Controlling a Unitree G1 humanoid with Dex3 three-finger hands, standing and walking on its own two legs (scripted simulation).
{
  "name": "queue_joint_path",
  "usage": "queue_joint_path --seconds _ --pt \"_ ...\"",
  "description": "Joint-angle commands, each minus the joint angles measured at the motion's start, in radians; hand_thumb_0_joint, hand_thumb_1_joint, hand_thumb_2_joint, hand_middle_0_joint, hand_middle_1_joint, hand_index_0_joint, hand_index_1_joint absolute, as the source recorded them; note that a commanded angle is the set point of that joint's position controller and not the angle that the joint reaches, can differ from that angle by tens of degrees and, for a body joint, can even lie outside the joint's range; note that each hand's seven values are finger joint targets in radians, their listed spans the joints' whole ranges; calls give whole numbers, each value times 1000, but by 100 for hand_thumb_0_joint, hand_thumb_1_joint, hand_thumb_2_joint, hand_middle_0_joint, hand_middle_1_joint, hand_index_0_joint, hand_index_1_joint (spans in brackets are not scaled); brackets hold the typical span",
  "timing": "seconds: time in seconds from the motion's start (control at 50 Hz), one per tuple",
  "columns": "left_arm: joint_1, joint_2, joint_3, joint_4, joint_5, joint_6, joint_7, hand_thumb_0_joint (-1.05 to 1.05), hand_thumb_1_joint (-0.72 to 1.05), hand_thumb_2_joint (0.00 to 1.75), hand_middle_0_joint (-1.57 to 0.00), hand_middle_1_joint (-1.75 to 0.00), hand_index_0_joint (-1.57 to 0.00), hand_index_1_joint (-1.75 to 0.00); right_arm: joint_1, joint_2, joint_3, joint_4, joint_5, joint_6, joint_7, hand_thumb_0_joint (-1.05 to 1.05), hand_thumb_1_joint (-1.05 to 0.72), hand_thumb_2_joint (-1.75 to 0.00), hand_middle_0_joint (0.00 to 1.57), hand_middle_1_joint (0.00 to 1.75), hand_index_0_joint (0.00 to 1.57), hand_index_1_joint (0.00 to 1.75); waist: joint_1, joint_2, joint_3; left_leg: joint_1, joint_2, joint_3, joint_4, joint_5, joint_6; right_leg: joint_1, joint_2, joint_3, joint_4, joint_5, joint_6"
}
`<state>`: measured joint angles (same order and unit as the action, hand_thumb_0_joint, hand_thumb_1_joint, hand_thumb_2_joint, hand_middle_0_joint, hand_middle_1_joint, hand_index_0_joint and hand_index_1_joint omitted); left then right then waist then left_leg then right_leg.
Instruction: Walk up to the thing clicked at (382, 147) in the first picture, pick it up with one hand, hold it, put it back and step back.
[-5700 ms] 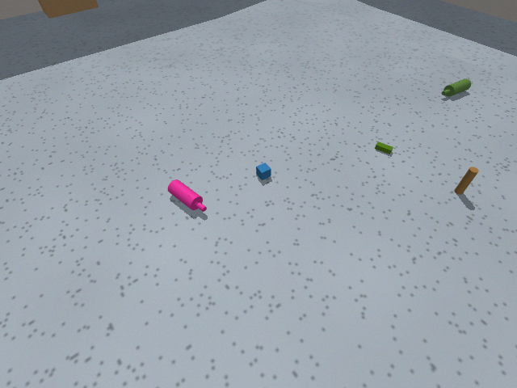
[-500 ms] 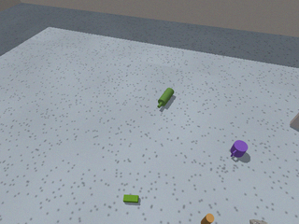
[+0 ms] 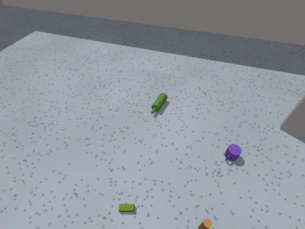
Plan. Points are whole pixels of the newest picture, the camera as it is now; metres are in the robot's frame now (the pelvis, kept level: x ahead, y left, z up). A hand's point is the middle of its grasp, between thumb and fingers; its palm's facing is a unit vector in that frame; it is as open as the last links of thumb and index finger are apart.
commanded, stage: walk up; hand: left
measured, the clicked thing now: (126, 207) +0.38 +0.19 -0.77
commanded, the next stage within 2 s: stand in 0.52 s
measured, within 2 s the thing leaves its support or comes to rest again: neither
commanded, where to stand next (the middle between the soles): +0.02 -0.02 m, yaw -1 degrees
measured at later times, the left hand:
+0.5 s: hand out of the picture +0.07 +0.25 -0.16, palm faces +0.00 -0.94 -0.33, open 7.4 cm
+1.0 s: hand out of the picture +0.08 +0.25 -0.16, palm faces -0.02 -0.94 -0.34, open 7.4 cm
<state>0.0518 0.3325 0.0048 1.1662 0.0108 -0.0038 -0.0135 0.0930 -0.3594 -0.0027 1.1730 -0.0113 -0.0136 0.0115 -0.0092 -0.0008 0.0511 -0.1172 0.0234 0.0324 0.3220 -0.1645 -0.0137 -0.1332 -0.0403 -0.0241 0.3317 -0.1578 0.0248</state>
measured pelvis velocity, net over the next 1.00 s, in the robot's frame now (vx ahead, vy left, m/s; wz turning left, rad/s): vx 0.01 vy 0.00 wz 0.01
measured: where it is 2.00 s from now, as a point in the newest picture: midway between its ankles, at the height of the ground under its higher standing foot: outside the picture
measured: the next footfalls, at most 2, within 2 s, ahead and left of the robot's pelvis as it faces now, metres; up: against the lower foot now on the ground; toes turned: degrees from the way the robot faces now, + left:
none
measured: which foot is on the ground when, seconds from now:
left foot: down 0.00-1.00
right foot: down 0.00-1.00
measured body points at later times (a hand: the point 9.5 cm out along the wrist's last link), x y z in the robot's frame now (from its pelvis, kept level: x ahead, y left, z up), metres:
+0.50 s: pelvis +0.00 +0.00 +0.00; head +0.01 +0.00 +0.45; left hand +0.07 +0.30 -0.13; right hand +0.09 -0.30 -0.13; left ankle +0.01 +0.13 -0.75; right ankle +0.02 -0.13 -0.75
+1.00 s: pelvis +0.01 +0.00 +0.00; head +0.02 +0.00 +0.45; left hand +0.09 +0.30 -0.13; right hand +0.10 -0.30 -0.13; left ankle +0.01 +0.13 -0.75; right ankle +0.02 -0.13 -0.75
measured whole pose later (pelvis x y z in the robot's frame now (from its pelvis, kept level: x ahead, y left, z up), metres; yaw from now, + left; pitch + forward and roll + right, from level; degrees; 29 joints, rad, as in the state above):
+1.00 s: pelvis +0.01 +0.00 +0.00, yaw +1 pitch -2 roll +0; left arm 0.09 0.35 0.00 1.14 0.01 -0.01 -0.01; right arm 0.09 -0.35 0.00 1.14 -0.01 -0.01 0.01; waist 0.00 0.00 0.04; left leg -0.11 0.02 0.02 0.31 -0.17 -0.01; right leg -0.12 -0.05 -0.04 0.32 -0.17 0.03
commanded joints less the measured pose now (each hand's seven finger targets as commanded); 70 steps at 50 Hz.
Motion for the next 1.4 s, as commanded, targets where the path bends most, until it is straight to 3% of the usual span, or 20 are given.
queue_joint_path --seconds 0.0,0.26,0.58,0.72,0.96,1.38 --pt "-48 218 42 -52 -4 -23 16 0 90 90 -20 -30 -20 -30 -65 -207 -36 -63 5 -21 -15 0 -90 -90 20 30 20 30 11 6 -72 -32 105 -102 -74 36 31 46 -85 77 -50 65 -29" --pt "-22 216 43 -53 -2 -22 15 0 90 90 -20 -30 -20 -30 -47 -204 -36 -62 5 -18 -15 0 -90 -90 20 30 20 30 11 -4 -74 -10 103 -98 -64 11 36 17 -87 86 -61 36 -31" --pt "5 218 37 -61 0 -26 19 0 90 90 -20 -30 -20 -30 -55 -204 -36 -82 3 -13 -15 0 -90 -90 20 30 20 30 8 3 -67 1 109 -106 -62 66 25 15 -97 79 -67 72 -26" --pt "3 227 37 -74 -4 -28 20 0 90 90 -20 -30 -20 -30 -51 -207 -36 -87 1 -17 -16 0 -90 -90 20 30 20 30 6 8 -108 30 117 -103 -50 175 23 46 -101 72 -48 145 -28" --pt "8 225 34 -79 -2 -27 20 0 90 90 -20 -30 -20 -30 -46 -208 -33 -91 2 -14 -15 0 -90 -90 20 30 20 30 8 2 -78 6 114 -105 -58 105 25 43 -105 73 -68 99 -27" --pt "16 235 34 -89 0 -26 20 0 90 90 -20 -30 -20 -30 -27 -205 -35 -94 1 -14 -15 0 -90 -90 20 30 20 30 5 -10 -73 10 112 -108 -60 105 24 30 -102 70 -67 77 -33"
